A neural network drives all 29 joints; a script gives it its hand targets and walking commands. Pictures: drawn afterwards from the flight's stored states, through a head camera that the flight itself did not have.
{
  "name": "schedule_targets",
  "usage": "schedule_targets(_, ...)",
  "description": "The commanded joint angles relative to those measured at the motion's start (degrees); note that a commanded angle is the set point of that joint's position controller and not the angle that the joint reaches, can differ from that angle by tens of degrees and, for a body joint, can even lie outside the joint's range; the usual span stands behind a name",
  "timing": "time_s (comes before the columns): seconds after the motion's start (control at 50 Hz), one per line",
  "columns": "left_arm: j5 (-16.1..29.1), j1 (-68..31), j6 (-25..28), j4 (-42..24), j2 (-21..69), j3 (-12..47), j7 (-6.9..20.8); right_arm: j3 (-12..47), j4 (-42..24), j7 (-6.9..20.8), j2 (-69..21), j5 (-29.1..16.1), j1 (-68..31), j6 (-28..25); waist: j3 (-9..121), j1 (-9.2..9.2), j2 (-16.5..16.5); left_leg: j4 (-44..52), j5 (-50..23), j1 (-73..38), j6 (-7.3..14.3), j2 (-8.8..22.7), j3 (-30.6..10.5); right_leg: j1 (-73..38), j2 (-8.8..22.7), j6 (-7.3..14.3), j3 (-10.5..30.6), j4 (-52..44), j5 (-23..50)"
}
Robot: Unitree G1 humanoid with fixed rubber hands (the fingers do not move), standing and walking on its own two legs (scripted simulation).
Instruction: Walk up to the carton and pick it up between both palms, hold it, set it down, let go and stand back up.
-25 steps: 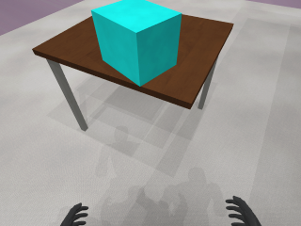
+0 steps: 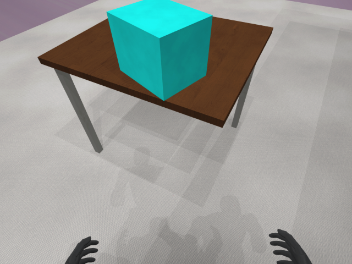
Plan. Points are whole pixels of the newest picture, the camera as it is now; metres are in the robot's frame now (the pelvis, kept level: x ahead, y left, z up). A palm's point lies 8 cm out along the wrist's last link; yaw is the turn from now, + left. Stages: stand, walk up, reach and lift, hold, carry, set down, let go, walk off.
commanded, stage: stand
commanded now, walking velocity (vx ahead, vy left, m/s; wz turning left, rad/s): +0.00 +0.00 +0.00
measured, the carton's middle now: (160, 46) +0.81 +0.05 +0.09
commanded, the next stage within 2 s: walk up in 0.54 s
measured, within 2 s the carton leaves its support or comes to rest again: neither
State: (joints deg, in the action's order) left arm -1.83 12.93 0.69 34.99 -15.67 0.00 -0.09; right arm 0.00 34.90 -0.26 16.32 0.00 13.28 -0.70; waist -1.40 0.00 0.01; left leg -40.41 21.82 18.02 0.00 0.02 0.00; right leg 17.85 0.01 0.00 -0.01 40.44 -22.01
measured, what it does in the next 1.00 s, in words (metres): lifts its left foot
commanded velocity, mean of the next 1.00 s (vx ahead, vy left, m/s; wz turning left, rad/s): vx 0.00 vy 0.00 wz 0.00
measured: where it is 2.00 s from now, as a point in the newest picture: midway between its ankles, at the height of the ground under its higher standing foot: outside the picture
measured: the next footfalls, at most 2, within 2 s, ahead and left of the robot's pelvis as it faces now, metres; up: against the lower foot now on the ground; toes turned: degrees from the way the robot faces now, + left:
left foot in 1.08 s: +0.15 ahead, +0.18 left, +0.00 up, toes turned -2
right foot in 1.52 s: +0.21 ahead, +0.05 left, +0.00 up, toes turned -9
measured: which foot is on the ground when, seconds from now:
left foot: down 0.00-0.78, up 0.80-1.00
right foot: down 0.00-1.00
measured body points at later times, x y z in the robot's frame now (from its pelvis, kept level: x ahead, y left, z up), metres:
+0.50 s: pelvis -0.01 +0.00 +0.00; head +0.00 +0.00 +0.45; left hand +0.14 +0.26 -0.09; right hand +0.14 -0.26 -0.09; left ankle +0.00 +0.12 -0.72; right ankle +0.00 -0.12 -0.72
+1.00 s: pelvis +0.02 +0.06 +0.00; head +0.03 +0.05 +0.45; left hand +0.06 +0.36 -0.09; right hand +0.15 -0.26 -0.08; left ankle +0.07 +0.17 -0.69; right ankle -0.01 -0.11 -0.72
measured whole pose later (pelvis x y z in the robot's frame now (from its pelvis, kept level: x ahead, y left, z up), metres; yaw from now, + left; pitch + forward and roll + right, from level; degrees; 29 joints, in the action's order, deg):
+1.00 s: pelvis +0.02 +0.06 +0.00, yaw -2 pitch -2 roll -1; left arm -1.6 29.5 3.8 36.5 -22.1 0.0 -0.7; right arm -1.8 36.4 4.9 25.6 0.0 13.6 -0.5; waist -2.7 0.0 2.5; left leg -52.4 27.8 26.0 0.0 1.0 0.0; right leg 13.7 2.7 0.6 3.9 38.5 -23.5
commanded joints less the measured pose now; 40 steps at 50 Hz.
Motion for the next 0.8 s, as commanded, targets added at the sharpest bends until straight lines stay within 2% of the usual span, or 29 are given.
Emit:
schedule_targets(0.0, 1.0, -3.9, 2.8, -2.1, -14.1, -5.1, -0.4, -5.0, -2.5, -0.4, 14.2, 1.8, -3.8, -3.0, 3.4, 0.38, 1.1, 5.6, -15.1, -0.3, 4.7, 5.0, -4.3, -0.3, 4.2, 4.0, 4.1, -4.6, 15.1)
schedule_targets(0.06, 0.6, -4.0, 2.6, -1.2, -15.3, -5.5, -0.6, -4.7, -2.0, -0.1, 13.1, 1.6, -2.3, -2.8, 3.5, -0.5, -0.4, 4.7, -13.5, -0.6, 4.4, 4.3, -3.8, -0.7, 4.8, 4.3, 5.1, -6.5, 14.2)
schedule_targets(0.08, 0.9, -4.1, 2.7, -1.8, -14.7, -5.4, -0.5, -4.8, -1.9, -0.1, 13.3, 1.6, -3.3, -2.7, 3.2, 0.25, 0.3, 5.1, -13.8, -0.8, 4.6, 4.6, -4.3, -0.5, 4.8, 4.4, 5.0, -6.3, 13.8)
schedule_targets(0.1, 0.8, -3.4, 2.8, -1.3, -15.2, -5.3, -0.3, -4.7, -1.7, -0.3, 12.9, 1.5, -2.5, -2.7, 4.8, -0.12, -0.8, 5.6, -14.5, -1.0, 4.5, 4.6, -4.2, -1.6, 5.1, 4.5, 5.3, -6.0, 14.6)
schedule_targets(0.12, 1.2, -3.3, 2.8, -1.9, -14.4, -5.1, -0.3, -4.8, -1.9, -0.3, 14.3, 2.0, -2.8, -2.7, 3.6, 0.42, -0.3, 5.4, -13.9, -1.1, 4.6, 4.9, -4.4, -0.8, 5.1, 4.3, 5.5, -6.4, 14.2)
schedule_targets(0.16, 1.0, -3.1, 2.9, -1.7, -14.7, -5.3, -0.3, -4.8, -1.6, -0.2, 13.7, 1.6, -2.5, -3.0, 4.5, 0.58, -0.2, 4.8, -16.1, -1.5, 4.7, 5.0, -4.3, -1.8, 5.1, 4.4, 5.2, -5.9, 16.4)
schedule_targets(0.22, 1.0, -3.1, 3.0, -1.2, -14.7, -5.2, -0.4, -4.8, -1.0, -0.2, 13.8, 1.5, -2.1, -2.9, 4.8, 0.21, 0.4, 5.0, -16.1, -1.8, 4.6, 5.0, -4.4, -2.0, 5.2, 4.4, 5.1, -5.7, 16.6)
schedule_targets(0.24, 1.4, -4.1, 3.0, -1.8, -14.6, -5.4, -0.4, -4.8, -1.4, -0.3, 14.2, 1.8, -3.0, -2.8, 4.8, 0.62, 1.2, 5.2, -15.7, -1.7, 4.7, 4.8, -4.2, -1.2, 4.7, 4.2, 4.6, -5.0, 16.1)
schedule_targets(0.32, 1.0, -2.9, 2.4, -0.7, -15.1, -5.3, -0.4, -4.9, -1.1, -0.3, 13.9, 1.6, -2.2, -2.9, 3.5, -0.09, 0.4, 6.3, -13.7, -0.9, 4.6, 5.0, -4.7, -0.8, 4.5, 4.2, 4.6, -5.7, 13.1)
schedule_targets(0.34, 1.0, -3.3, 2.6, -1.2, -15.1, -5.3, -0.4, -5.0, -0.9, -0.2, 14.4, 1.4, -2.7, -3.0, 4.2, 0.37, 1.1, 5.7, -13.3, -0.8, 4.4, 4.9, -4.7, -1.5, 4.7, 4.4, 5.1, -6.1, 13.0)
schedule_targets(0.36, 0.7, -3.9, 2.7, -1.3, -14.7, -5.0, -0.3, -5.0, -1.4, -0.2, 14.4, 1.5, -2.5, -3.0, 2.8, -0.33, -0.2, 6.3, -12.5, 0.2, 4.3, 4.6, -4.9, -1.0, 4.5, 4.4, 5.1, -6.6, 13.5)
schedule_targets(0.38, 0.9, -4.6, 2.7, -1.4, -14.9, -5.0, -0.4, -4.8, -1.0, -0.1, 14.0, 1.6, -2.5, -2.9, 3.7, -0.01, -0.7, 5.9, -12.7, -0.2, 4.5, 4.5, -4.5, -2.0, 4.8, 4.2, 4.8, -6.3, 14.1)
schedule_targets(0.4, 1.0, -2.2, 3.0, -1.0, -14.7, -5.1, -0.3, -5.0, -1.0, 0.0, 14.5, 1.6, -2.9, -2.8, 3.6, 0.42, 0.3, 5.6, -13.9, -1.0, 4.4, 4.5, -3.8, -1.2, 4.7, 4.2, 5.2, -6.2, 13.6)
schedule_targets(0.44, 0.9, -4.0, 2.9, -1.4, -15.4, -5.2, -0.3, -4.9, -1.1, 0.0, 13.6, 1.5, -2.2, -2.9, 3.4, -0.39, 0.0, 6.3, -12.0, -0.4, 4.0, 4.4, -4.2, -0.7, 5.3, 4.7, 6.2, -7.2, 12.3)
schedule_targets(0.48, 1.2, -4.2, 2.8, -1.5, -14.8, -5.2, -0.1, -5.1, -0.8, -0.2, 14.6, 1.6, -3.9, -3.1, 4.2, 0.4, -0.4, 6.8, -13.2, -1.8, 4.5, 5.3, -5.3, -0.4, 4.7, 4.4, 4.8, -6.7, 11.7)
schedule_targets(0.5, 1.0, -4.2, 2.7, -1.4, -14.8, -5.2, -0.3, -5.2, -0.9, -0.3, 15.4, 1.6, -3.8, -3.0, 3.7, 0.37, 0.8, 7.1, -12.5, -0.2, 4.8, 5.6, -5.7, -1.5, 4.5, 4.1, 4.5, -6.1, 12.8)
schedule_targets(0.52, 1.0, -3.1, 2.8, -0.9, -14.3, -4.9, -0.4, -5.0, -1.2, -0.2, 14.1, 1.6, -3.3, -2.9, 2.6, -0.22, -0.1, 6.9, -12.3, 0.4, 4.5, 5.1, -5.3, -1.0, 4.8, 4.4, 5.5, -6.9, 12.4)
schedule_targets(0.54, 0.9, -4.1, 2.9, -0.8, -14.9, -5.0, -0.3, -5.1, -0.7, -0.1, 14.4, 1.7, -3.7, -2.8, 2.6, 0.24, -0.7, 6.6, -12.2, 0.8, 4.4, 4.8, -5.0, -1.6, 5.3, 4.7, 5.7, -7.4, 12.3)
schedule_targets(0.56, 0.7, -4.7, 3.0, -1.3, -15.4, -5.4, -0.4, -5.1, -0.7, -0.2, 14.2, 1.7, -2.8, -2.9, 3.4, -0.39, -1.2, 6.2, -11.4, 0.0, 4.5, 4.4, -4.8, -1.4, 5.6, 4.8, 6.4, -7.5, 11.6)
schedule_targets(0.58, 1.1, -3.5, 2.7, -0.7, -15.6, -5.2, -0.4, -5.0, -0.3, -0.1, 14.3, 1.7, -2.5, -2.8, 2.4, -0.03, -0.2, 6.8, -10.8, -0.4, 4.1, 4.3, -4.7, -0.3, 5.6, 4.9, 6.8, -7.6, 11.0)
schedule_targets(0.6, 0.8, -3.6, 2.6, -0.6, -15.6, -5.3, -0.2, -4.9, -0.2, 0.0, 14.4, 1.4, -2.7, -2.8, 3.4, -0.35, 0.7, 7.5, -11.0, -0.7, 4.2, 4.9, -5.2, -1.3, 5.0, 4.6, 4.9, -7.4, 11.2)
schedule_targets(0.62, 1.0, -3.9, 2.5, -1.2, -15.6, -5.4, -0.3, -4.9, -0.6, -0.1, 14.0, 1.4, -3.5, -2.8, 1.7, 0.49, 0.5, 8.0, -11.5, 0.6, 4.7, 5.2, -6.1, -0.7, 4.6, 4.3, 4.9, -7.2, 10.3)
schedule_targets(0.64, 0.9, -2.9, 2.8, -0.5, -15.9, -5.4, -0.3, -4.8, -0.2, -0.1, 14.0, 1.4, -2.9, -2.9, 1.1, 0.34, 0.3, 8.0, -11.6, 0.4, 4.2, 4.8, -5.5, -0.2, 4.5, 4.3, 5.2, -7.2, 9.8)
schedule_targets(0.66, 1.2, -2.9, 2.9, -0.8, -15.5, -5.3, -0.2, -4.8, -0.4, -0.1, 14.5, 1.5, -3.6, -3.0, 2.2, 0.61, 1.5, 7.8, -10.0, 0.7, 4.6, 4.8, -5.8, -0.8, 4.5, 4.3, 5.7, -7.2, 10.1)
schedule_targets(0.7, 0.9, -2.6, 2.7, 0.1, -15.0, -4.9, -0.2, -4.8, 0.3, -0.1, 14.6, 1.5, -2.9, -2.9, 1.3, 0.25, 0.2, 7.7, -11.1, 0.2, 4.3, 4.9, -5.7, -0.2, 5.4, 4.6, 5.8, -7.7, 10.1)
schedule_targets(0.72, 1.5, 9.9, 3.8, 0.1, -22.8, -8.1, -0.5, -8.5, -5.1, 2.3, 21.1, 4.3, -2.7, -2.4, 5.0, 0.66, 4.3, 2.7, 12.2, 0.7, 5.7, 3.0, -5.8, -1.4, 7.8, 8.2, 16.9, -11.4, -11.4)
schedule_targets(0.74, 0.6, 13.3, 4.5, 1.9, -24.9, -8.9, -0.9, -8.7, -5.2, 3.3, 19.5, 4.5, -3.9, -1.7, 1.9, 1.48, -1.8, -5.4, 17.0, 10.4, 4.4, -0.2, -3.7, -4.9, 12.3, 10.4, 28.2, -19.6, -24.2)
schedule_targets(0.76, 0.5, 15.1, 4.8, 2.8, -26.6, -9.9, -1.2, -8.6, -5.5, 3.9, 18.4, 5.1, -5.7, -1.4, -2.5, 2.87, -5.8, -13.5, 13.9, 21.7, 2.9, -1.7, -1.5, -8.9, 19.0, 14.7, 39.0, -25.9, -32.0)
schedule_targets(0.78, 0.5, 14.7, 5.2, 2.4, -26.9, -10.2, -1.5, -8.3, -6.0, 4.4, 18.7, 5.0, -7.1, -1.2, -4.0, 3.65, -3.1, -15.7, 12.3, 27.7, 2.7, 1.2, -5.7, -12.4, 22.3, 17.4, 42.9, -27.0, -29.3)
